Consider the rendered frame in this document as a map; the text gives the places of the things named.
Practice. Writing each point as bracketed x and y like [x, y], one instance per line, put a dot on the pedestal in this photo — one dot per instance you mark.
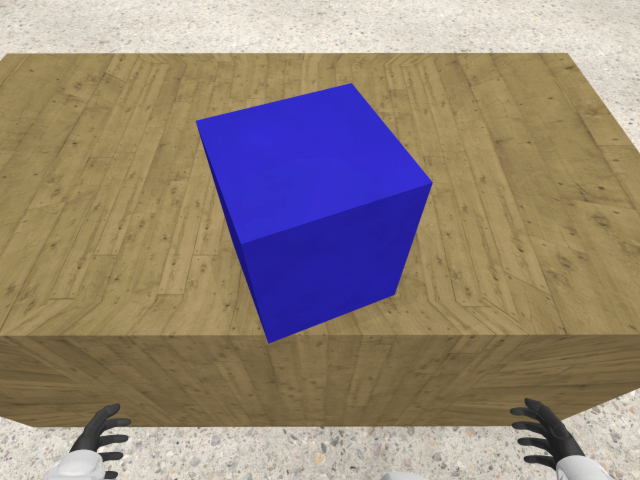
[120, 283]

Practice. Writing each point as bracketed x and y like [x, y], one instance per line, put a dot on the left robot hand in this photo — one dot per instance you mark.
[90, 439]

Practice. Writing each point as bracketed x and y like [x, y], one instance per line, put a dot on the carton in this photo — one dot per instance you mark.
[322, 203]

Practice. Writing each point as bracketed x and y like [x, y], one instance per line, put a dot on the left robot forearm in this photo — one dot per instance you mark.
[77, 465]

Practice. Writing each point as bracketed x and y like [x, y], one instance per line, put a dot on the right robot forearm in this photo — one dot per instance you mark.
[580, 468]

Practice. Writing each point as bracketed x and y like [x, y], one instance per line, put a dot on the right robot hand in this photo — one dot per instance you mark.
[559, 442]

